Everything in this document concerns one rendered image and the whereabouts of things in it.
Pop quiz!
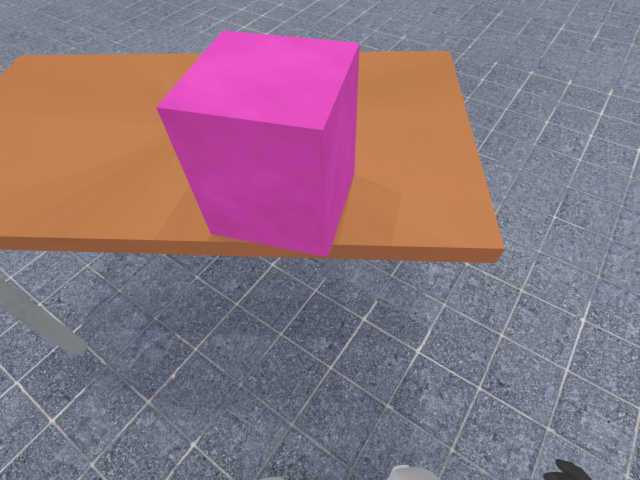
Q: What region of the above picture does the carton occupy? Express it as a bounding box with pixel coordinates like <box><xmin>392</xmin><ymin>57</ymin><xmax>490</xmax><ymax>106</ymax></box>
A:
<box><xmin>156</xmin><ymin>30</ymin><xmax>360</xmax><ymax>257</ymax></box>

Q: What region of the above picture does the robot right shin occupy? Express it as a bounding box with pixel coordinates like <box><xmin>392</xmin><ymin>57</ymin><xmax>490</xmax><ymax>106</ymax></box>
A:
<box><xmin>390</xmin><ymin>465</ymin><xmax>409</xmax><ymax>475</ymax></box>

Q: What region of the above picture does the table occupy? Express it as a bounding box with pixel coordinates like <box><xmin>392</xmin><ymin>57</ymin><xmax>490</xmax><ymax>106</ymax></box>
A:
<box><xmin>0</xmin><ymin>51</ymin><xmax>505</xmax><ymax>355</ymax></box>

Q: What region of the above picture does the robot right hand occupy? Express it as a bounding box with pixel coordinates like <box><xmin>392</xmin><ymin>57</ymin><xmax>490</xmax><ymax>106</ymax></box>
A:
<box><xmin>543</xmin><ymin>459</ymin><xmax>592</xmax><ymax>480</ymax></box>

